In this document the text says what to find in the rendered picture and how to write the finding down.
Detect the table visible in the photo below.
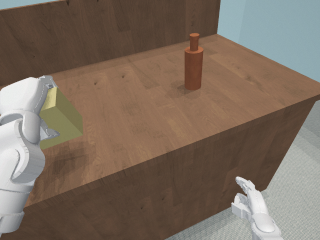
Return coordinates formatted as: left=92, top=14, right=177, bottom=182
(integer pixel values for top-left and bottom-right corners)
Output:
left=0, top=0, right=320, bottom=240

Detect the robot right hand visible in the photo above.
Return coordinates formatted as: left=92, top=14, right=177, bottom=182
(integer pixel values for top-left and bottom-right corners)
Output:
left=231, top=176, right=269, bottom=222

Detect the left robot forearm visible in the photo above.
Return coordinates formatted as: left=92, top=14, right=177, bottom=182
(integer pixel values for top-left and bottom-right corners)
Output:
left=0, top=109, right=46, bottom=237

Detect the robot left hand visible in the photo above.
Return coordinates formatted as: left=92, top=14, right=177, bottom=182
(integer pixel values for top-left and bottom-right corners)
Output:
left=0, top=75, right=60, bottom=141

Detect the right robot forearm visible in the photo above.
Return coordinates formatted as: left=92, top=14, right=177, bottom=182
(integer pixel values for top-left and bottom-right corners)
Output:
left=250, top=213, right=284, bottom=240

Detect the sponge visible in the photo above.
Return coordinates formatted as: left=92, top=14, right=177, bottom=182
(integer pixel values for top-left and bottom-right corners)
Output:
left=39, top=86, right=83, bottom=150

